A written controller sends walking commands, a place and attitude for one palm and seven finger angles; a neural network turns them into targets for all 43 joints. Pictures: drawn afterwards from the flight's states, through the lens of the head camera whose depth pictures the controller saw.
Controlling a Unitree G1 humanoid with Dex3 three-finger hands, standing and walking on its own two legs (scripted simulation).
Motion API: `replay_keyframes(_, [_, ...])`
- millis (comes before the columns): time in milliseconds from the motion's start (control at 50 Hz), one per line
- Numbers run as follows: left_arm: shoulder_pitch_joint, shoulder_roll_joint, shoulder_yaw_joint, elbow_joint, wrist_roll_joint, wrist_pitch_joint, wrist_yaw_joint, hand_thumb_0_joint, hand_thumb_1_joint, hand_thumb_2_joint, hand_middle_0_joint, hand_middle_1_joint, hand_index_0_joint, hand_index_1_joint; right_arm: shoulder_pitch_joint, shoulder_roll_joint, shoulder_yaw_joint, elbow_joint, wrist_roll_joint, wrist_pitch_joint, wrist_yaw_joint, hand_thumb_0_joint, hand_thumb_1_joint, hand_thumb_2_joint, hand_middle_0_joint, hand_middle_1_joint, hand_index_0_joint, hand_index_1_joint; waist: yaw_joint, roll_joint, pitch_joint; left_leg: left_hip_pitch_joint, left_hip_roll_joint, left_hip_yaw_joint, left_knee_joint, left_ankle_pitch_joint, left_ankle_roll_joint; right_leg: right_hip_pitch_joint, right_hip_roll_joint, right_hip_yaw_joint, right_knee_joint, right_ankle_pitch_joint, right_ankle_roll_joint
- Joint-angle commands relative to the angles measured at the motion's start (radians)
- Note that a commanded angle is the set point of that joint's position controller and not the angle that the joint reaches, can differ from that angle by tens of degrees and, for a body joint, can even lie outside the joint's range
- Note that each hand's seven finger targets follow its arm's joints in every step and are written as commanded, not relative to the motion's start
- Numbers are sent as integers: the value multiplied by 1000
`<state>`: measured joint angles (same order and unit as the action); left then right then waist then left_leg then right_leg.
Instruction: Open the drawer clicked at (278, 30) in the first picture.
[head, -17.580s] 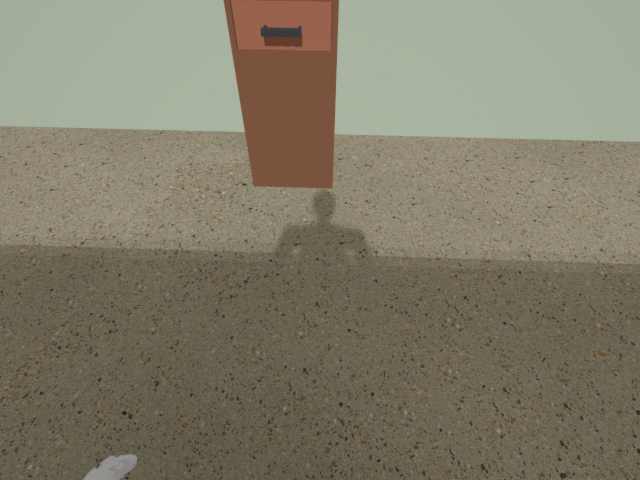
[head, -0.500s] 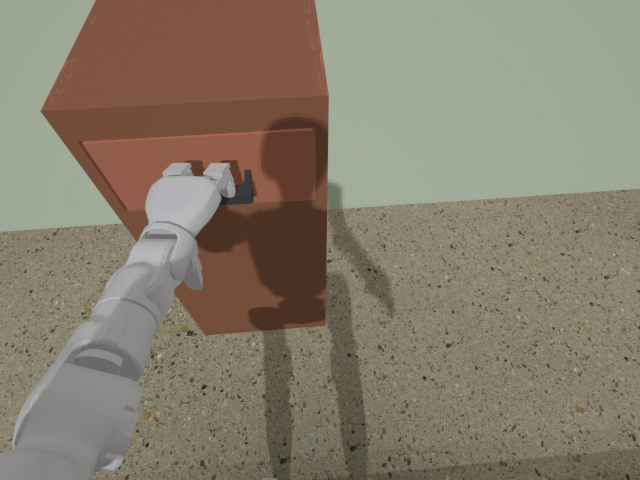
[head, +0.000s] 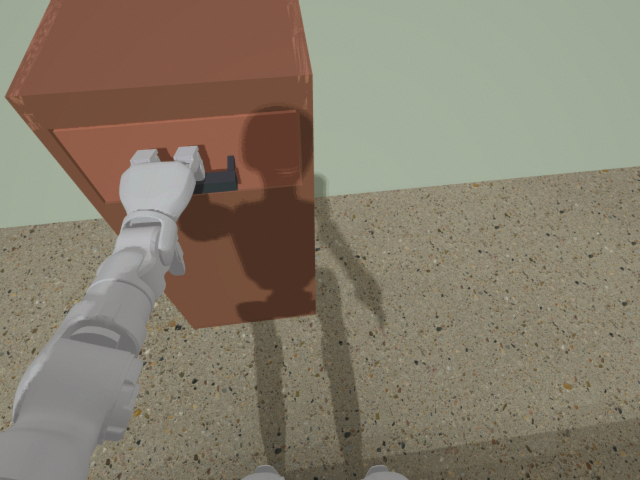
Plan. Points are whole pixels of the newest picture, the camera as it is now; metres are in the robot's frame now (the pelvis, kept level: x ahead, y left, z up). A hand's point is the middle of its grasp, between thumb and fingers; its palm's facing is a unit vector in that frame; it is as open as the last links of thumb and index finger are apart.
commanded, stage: lower the fingers behind the handle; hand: left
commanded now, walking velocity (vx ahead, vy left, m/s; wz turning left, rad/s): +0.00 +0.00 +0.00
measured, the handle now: (191, 174) +0.56 +0.18 +0.00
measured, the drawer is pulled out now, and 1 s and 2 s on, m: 0.00 0.00 0.00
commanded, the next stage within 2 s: lift the fingers back up to retry in 0.78 s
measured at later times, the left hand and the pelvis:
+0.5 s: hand (177, 210) +0.48 +0.19 +0.02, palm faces -0.02 +0.01 -1.00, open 13.9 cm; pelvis -0.02 +0.00 -0.01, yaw -1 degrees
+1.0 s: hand (177, 209) +0.48 +0.19 +0.02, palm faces -0.02 +0.00 -1.00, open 13.8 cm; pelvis -0.02 +0.00 -0.01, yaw -1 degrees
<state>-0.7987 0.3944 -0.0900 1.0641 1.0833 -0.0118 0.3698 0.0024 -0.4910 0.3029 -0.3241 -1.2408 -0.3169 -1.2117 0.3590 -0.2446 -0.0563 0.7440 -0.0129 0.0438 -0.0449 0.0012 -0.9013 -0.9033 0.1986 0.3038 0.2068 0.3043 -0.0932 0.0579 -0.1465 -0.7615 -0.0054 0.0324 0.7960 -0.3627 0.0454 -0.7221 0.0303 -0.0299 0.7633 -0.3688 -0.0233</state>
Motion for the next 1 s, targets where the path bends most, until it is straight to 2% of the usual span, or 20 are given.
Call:
replay_keyframes(0, [-392,122,32,-112,16,6,90,0,-500,300,-300,-1200,-300,-1200,107,-140,-53,-52,-6,-27,15,0,-900,-900,200,300,200,300,-40,-24,-370,260,-8,-47,-21,332,-6,46,37,9,-46,270,-19])
replay_keyframes(20, [-395,102,10,-88,22,26,102,0,-500,300,-300,-1200,-300,-1200,112,-141,-54,-49,-3,-28,20,0,-900,-900,200,300,200,300,-49,-19,-349,254,-5,-48,-19,315,-9,19,36,6,-48,250,-17])
replay_keyframes(40, [-406,120,25,-75,24,48,114,0,-500,300,-300,-1200,-300,-1200,113,-147,-54,-42,-3,-26,24,0,-900,-900,200,300,200,300,-49,-27,-350,246,-3,-48,-19,307,-9,14,38,4,-45,243,-17])
replay_keyframes(100, [-444,152,44,-55,13,112,127,0,-500,300,-300,-1200,-300,-1200,107,-155,-51,-41,-4,-18,26,0,-900,-900,200,300,200,300,-53,-45,-400,249,-8,-45,-17,318,-7,48,39,8,-46,263,-15])
replay_keyframes(120, [-459,132,16,-39,10,133,123,0,-500,300,-300,-1200,-300,-1200,104,-152,-49,-41,-1,-14,26,0,-900,-900,200,300,200,300,-65,-29,-388,247,-9,-42,-20,293,-8,38,37,9,-49,247,-11])
replay_keyframes(160, [-452,113,-5,-17,3,162,106,0,-500,300,-300,-1200,-300,-1200,101,-150,-44,-42,3,-10,25,0,-900,-900,200,300,200,300,-63,-26,-372,242,-10,-37,-30,284,-7,46,37,7,-57,246,-10])
replay_keyframes(220, [-426,147,3,42,3,189,74,0,-500,300,-300,-1200,-300,-1200,93,-157,-31,-47,5,-2,15,0,-900,-900,200,300,200,300,-64,-48,-332,192,-15,-32,-33,240,0,55,35,12,-62,226,-7])
replay_keyframes(260, [-383,139,-5,62,1,186,48,0,-500,300,-300,-1200,-300,-1200,88,-156,-25,-59,7,-3,10,0,-900,-900,200,300,200,300,-58,-74,-306,164,-17,-26,-33,212,4,62,33,14,-66,216,-6])
replay_keyframes(280, [-378,128,-21,74,-1,183,36,0,-500,300,-300,-1200,-300,-1200,85,-157,-22,-63,9,-4,5,0,-900,-900,200,300,200,300,-70,-94,-278,145,-17,-24,-31,184,6,52,32,17,-72,198,-2])
replay_keyframes(320, [-382,167,5,61,-4,159,15,0,-500,300,-300,-1200,-300,-1200,93,-160,-19,-70,6,-8,0,0,-900,-900,200,300,200,300,-66,-93,-289,126,-15,-25,-22,176,8,51,28,20,-58,196,-2])
replay_keyframes(360, [-327,157,3,53,-9,137,-4,0,-500,300,-300,-1200,-300,-1200,95,-154,-18,-83,6,-12,-2,0,-900,-900,200,300,200,300,-50,-79,-311,118,-18,-17,-7,186,9,64,27,25,-45,215,-3])
replay_keyframes(500, [-334,168,14,-4,-9,88,-3,0,-500,300,-300,-1200,-300,-1200,110,-151,-23,-95,9,-23,-4,0,-900,-900,200,300,200,300,-50,-88,-301,91,-14,-26,10,143,10,28,28,26,-36,164,-5])
replay_keyframes(560, [-341,202,31,2,-5,96,12,0,-500,300,-300,-1200,-300,-1200,114,-157,-20,-89,12,-24,-3,0,-900,-900,200,300,200,300,-47,-70,-292,79,-12,-26,10,124,7,5,28,24,-32,134,-3])
replay_keyframes(640, [-368,168,10,-5,1,110,32,0,-500,300,-300,-1200,-300,-1200,125,-154,-27,-80,11,-25,1,0,-900,-900,200,300,200,300,-52,-38,-326,128,-7,-36,9,156,3,-20,33,15,-25,138,-8])
replay_keyframes(700, [-388,169,12,16,-5,131,36,0,-500,300,-300,-1200,-300,-1200,125,-158,-26,-73,10,-23,3,0,-900,-900,200,300,200,300,-62,-65,-318,121,-8,-40,6,149,4,-19,34,14,-33,132,-6])
replay_keyframes(720, [-399,167,1,15,-6,134,36,0,-500,300,-300,-1200,-300,-1200,124,-158,-24,-73,12,-23,2,0,-900,-900,200,300,200,300,-67,-47,-314,118,-8,-37,5,144,4,-20,32,17,-33,131,-4])
replay_keyframes(780, [-386,196,20,30,-11,146,31,0,-500,300,-300,-1200,-300,-1200,118,-160,-20,-74,13,-19,-1,0,-900,-900,200,300,200,300,-58,-63,-317,108,-10,-34,1,129,6,0,32,20,-40,123,-2])
replay_keyframes(860, [-393,176,0,48,-14,148,15,0,-500,300,-300,-1200,-300,-1200,116,-159,-16,-75,13,-19,-4,0,-900,-900,200,300,200,300,-69,-68,-297,106,-9,-32,-3,122,7,-8,31,17,-45,120,0])
replay_keyframes(900, [-424,237,42,2,-23,138,11,0,-500,300,-300,-1200,-300,-1200,112,-164,-14,-83,14,-16,-9,0,-900,-900,200,300,200,300,-57,-63,-327,122,-10,-35,-14,128,7,29,30,22,-51,126,-1])
replay_keyframes(980, [-427,227,38,-55,-20,118,5,0,-500,300,-300,-1200,-300,-1200,113,-153,-17,-96,16,-16,-12,0,-900,-900,200,300,200,300,-42,-28,-377,185,-10,-34,-31,176,5,70,32,21,-61,166,-1])
